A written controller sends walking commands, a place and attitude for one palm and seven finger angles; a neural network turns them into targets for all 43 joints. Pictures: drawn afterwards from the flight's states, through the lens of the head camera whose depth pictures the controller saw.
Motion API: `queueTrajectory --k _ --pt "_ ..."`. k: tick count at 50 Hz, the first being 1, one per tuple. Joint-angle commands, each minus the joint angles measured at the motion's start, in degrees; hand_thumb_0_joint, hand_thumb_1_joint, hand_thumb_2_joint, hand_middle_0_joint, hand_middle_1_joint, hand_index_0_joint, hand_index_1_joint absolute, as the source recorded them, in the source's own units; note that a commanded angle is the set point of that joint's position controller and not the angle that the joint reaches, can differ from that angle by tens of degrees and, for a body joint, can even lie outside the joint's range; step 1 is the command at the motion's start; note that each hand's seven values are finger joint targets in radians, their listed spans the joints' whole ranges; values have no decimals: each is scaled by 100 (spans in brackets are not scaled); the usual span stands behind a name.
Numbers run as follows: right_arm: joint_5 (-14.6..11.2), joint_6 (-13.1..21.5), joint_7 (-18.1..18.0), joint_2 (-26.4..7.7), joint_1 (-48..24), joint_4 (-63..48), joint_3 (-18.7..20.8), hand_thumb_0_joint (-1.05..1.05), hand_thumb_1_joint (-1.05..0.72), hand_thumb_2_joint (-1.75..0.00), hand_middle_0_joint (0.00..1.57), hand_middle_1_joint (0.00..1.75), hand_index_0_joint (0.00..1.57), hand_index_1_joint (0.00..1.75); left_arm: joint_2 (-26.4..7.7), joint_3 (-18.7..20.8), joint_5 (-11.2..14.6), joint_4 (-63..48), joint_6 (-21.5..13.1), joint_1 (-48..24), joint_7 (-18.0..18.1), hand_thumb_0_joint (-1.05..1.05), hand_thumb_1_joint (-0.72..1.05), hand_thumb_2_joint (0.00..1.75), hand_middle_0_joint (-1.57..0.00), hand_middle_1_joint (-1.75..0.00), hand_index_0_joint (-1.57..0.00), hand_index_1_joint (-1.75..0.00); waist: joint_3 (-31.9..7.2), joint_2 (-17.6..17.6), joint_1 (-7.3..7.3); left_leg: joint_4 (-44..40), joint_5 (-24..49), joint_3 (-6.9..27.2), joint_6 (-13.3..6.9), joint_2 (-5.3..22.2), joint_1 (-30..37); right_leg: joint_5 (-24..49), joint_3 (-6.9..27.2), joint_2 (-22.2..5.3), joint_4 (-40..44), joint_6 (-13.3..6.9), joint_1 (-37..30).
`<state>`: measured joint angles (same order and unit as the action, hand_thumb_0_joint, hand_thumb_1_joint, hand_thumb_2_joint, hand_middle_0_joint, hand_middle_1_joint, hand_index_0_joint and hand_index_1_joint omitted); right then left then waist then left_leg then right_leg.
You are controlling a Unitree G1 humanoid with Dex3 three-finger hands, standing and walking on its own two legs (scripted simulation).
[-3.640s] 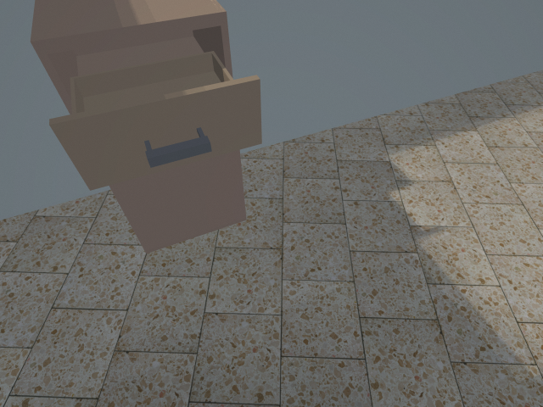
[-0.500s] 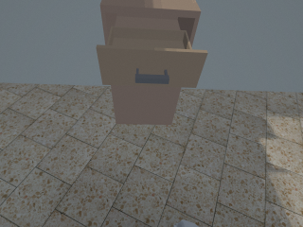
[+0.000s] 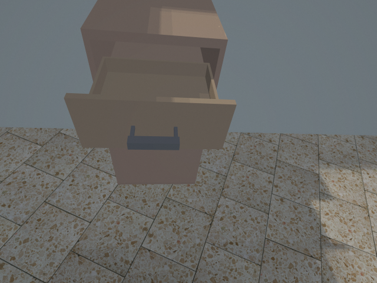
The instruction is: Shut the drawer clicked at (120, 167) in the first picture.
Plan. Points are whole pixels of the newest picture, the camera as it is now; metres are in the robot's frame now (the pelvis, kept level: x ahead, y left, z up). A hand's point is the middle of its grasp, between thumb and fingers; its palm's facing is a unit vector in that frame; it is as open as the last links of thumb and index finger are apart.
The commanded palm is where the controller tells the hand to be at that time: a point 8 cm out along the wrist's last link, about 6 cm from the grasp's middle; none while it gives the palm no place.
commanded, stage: take the last steps up to it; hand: left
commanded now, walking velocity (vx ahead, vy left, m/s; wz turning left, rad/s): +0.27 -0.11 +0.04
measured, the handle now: (154, 136) +0.46 +0.12 +0.03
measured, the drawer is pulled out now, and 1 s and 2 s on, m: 0.30 0.30 0.30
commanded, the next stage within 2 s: come to a stop and stand still in 0.24 s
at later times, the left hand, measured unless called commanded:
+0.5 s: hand (151, 240) +0.27 +0.10 -0.17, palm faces -0.01 -0.98 -0.19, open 7.3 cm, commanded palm none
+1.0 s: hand (104, 274) +0.18 +0.20 -0.17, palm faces +0.12 -0.97 -0.22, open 7.3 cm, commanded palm none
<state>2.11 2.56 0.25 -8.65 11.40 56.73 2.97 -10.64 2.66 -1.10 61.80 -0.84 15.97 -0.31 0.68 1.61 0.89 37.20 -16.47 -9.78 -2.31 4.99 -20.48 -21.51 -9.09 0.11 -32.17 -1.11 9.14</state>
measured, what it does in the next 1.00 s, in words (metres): walks ahead: right foot, then left foot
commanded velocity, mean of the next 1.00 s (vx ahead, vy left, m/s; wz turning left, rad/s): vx -0.03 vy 0.04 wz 0.02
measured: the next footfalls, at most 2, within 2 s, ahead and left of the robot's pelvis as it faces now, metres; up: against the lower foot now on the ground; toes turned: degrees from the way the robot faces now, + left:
right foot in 0.46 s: +0.31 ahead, -0.20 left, +0.00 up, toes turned -8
left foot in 0.88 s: +0.18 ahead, +0.08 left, +0.00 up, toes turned +1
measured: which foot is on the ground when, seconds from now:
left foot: down 0.00-0.46, up 0.48-0.86, down 0.88-1.00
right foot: down 0.00-0.00, up 0.02-0.44, down 0.46-0.88, up 0.90-1.00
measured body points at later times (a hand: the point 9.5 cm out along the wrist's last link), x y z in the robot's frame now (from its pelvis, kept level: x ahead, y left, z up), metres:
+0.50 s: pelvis +0.18 -0.07 +0.00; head +0.23 -0.08 +0.44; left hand +0.27 +0.15 -0.16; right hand +0.08 -0.28 -0.15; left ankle +0.06 +0.06 -0.70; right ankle +0.27 -0.20 -0.73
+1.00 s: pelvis +0.13 -0.02 +0.01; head +0.15 +0.02 +0.46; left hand +0.17 +0.25 -0.15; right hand +0.23 -0.25 -0.12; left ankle +0.14 +0.08 -0.72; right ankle +0.17 -0.17 -0.66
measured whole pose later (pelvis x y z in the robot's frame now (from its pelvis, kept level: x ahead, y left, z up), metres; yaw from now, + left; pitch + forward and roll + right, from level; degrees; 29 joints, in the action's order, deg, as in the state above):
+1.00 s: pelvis +0.13 -0.02 +0.01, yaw +2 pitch -1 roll -1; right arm 2.0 -2.3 -0.8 -9.1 10.8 54.7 2.1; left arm -15.0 5.0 -1.4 56.0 4.7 12.4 1.2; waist 2.1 3.8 -1.3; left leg 31.8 -16.3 -2.8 -2.5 -0.1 -15.0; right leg -20.9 1.6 -1.3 -58.2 1.0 29.9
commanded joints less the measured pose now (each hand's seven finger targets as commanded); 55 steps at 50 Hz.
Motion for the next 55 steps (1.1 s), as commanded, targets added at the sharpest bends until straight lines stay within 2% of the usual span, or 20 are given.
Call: queueTrajectory --k 1,4,7,16,19,21,22,23,24,25,28,32,38,41,42,43,44,45,48,55 --pt "23 52 -239 -1390 1970 447 277 0 -90 -90 20 30 20 30 -502 105 -102 -700 -29 -426 -36 0 90 90 -20 -30 -20 -30 517 -1591 581 -2841 -778 3910 -807 2385 1810 -720 909 -214 -3479 -75 3181" --pt "-38 207 -272 -786 1069 221 66 0 -90 -90 20 30 20 30 -382 166 -104 -464 -42 -71 -115 0 90 90 -20 -30 -20 -30 527 -677 39 -2544 1263 2204 -676 1814 1498 449 1100 -641 -3854 91 3039" --pt "-68 276 -287 -649 1225 355 60 0 -90 -90 20 30 20 30 -183 138 -97 -330 52 83 -89 0 90 90 -20 -30 -20 -30 128 -669 -26 -2271 2967 1057 -531 1345 1786 767 917 -607 -3615 220 2779" --pt "-23 142 -250 -737 1588 662 107 0 -90 -90 20 30 20 30 -46 38 -33 -567 61 -930 -122 0 90 90 -20 -30 -20 -30 472 -1132 235 -2138 3246 448 -466 1177 1909 1037 305 -622 -1055 188 2424" --pt "-32 56 -268 -697 1318 692 89 0 -90 -90 20 30 20 30 -41 33 -16 -468 6 -625 -49 0 90 90 -20 -30 -20 -30 408 -1202 24 -1652 3369 439 -344 1100 1511 1272 184 -416 -265 78 1278" --pt "-112 34 -250 -605 1219 723 56 0 -90 -90 20 30 20 30 -416 95 -23 -81 -106 561 64 0 90 90 -20 -30 -20 -30 -325 -538 -525 -523 2503 240 89 642 1196 3219 388 -579 597 135 -436" --pt "-178 21 -211 -330 1666 717 41 0 -90 -90 20 30 20 30 -966 198 -58 18 -168 885 170 0 90 90 -20 -30 -20 -30 -1058 629 -450 576 433 34 319 91 289 6113 1465 -1690 259 -167 -1787" --pt "-257 -104 -240 -357 1984 668 106 0 -90 -90 20 30 20 30 -1319 248 -14 -62 -133 936 194 0 90 90 -20 -30 -20 -30 -1271 863 -331 1630 -1925 340 389 -390 222 8243 1866 -2535 232 -775 -1742" --pt "-286 -183 -271 -306 1807 643 146 0 -90 -90 20 30 20 30 -1324 287 -4 -118 -135 749 234 0 90 90 -20 -30 -20 -30 -1244 1065 -325 2388 -2177 644 363 -374 34 8483 1835 -2730 346 -1074 -1428" --pt "-286 -246 -281 -313 1604 577 152 0 -90 -90 20 30 20 30 -1274 317 -3 -215 -107 527 279 0 90 90 -20 -30 -20 -30 -1244 1552 -381 2997 -2201 898 361 -336 -164 7899 2116 -2792 475 -1249 -1154" --pt "-186 -470 -259 -387 934 391 213 0 -90 -90 20 30 20 30 -982 300 -20 -473 88 -131 402 0 90 90 -20 -30 -20 -30 -643 420 -305 3591 -1603 1207 407 -289 -596 6118 1620 -2510 635 -1139 -317" --pt "-71 -736 -134 -379 724 82 251 0 -90 -90 20 30 20 30 -985 312 -65 -775 132 -591 445 0 90 90 -20 -30 -20 -30 -379 750 -102 3513 -945 1189 518 -369 -503 3924 1327 -2313 1110 -953 767" --pt "-107 -589 -29 -464 444 -264 221 0 -90 -90 20 30 20 30 -1192 346 -164 -1140 242 -842 330 0 90 90 -20 -30 -20 -30 -272 1199 -151 1597 -977 765 419 -388 201 755 1433 -1975 1577 -752 1153" --pt "-139 -461 -34 -538 864 -205 179 0 -90 -90 20 30 20 30 -1261 344 -128 -1207 324 -906 257 0 90 90 -20 -30 -20 -30 -233 1118 87 -341 -361 496 333 -486 1128 -108 1402 -1648 1359 -418 1505" --pt "-130 -425 -43 -656 995 -181 176 0 -90 -90 20 30 20 30 -1119 300 -80 -1204 372 -856 219 0 90 90 -20 -30 -20 -30 -140 637 152 -1128 -133 566 326 -460 1416 -495 1178 -1355 887 -179 1784" --pt "-87 -393 -56 -964 814 -270 235 0 -90 -90 20 30 20 30 -796 243 -28 -1206 414 -612 183 0 90 90 -20 -30 -20 -30 63 -605 102 -1940 -835 1543 100 172 1210 -785 839 -769 -158 77 2226" --pt "-16 -397 -76 -1485 346 -572 290 0 -90 -90 20 30 20 30 -478 209 27 -1296 451 -575 176 0 90 90 -20 -30 -20 -30 496 -2132 68 -2919 -1550 2966 -367 1333 -265 -923 461 -89 -1627 302 2159" --pt "-1 -390 -126 -1497 -141 -670 276 0 -90 -90 20 30 20 30 -616 231 -31 -1223 522 -708 224 0 90 90 -20 -30 -20 -30 624 -2162 44 -3178 -1553 3184 -485 1443 -1114 -717 1223 -163 -2416 240 1865" --pt "-33 -297 -202 -978 -722 -705 83 0 -90 -90 20 30 20 30 -724 308 -68 -812 428 125 165 0 90 90 -20 -30 -20 -30 456 -1069 -461 -2587 -395 1989 -476 703 -557 13 1235 -20 -3482 176 1854" --pt "-141 -159 -327 -721 544 45 14 0 -90 -90 20 30 20 30 -412 9 4 -482 272 76 236 0 90 90 -20 -30 -20 -30 -370 -685 -8 -2172 2581 2125 -817 925 2176 -509 1034 -251 -1291 306 1608"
